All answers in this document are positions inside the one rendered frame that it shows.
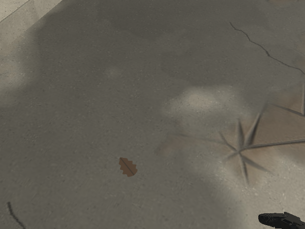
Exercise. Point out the robot right hand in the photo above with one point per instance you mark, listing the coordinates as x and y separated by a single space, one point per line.
281 221

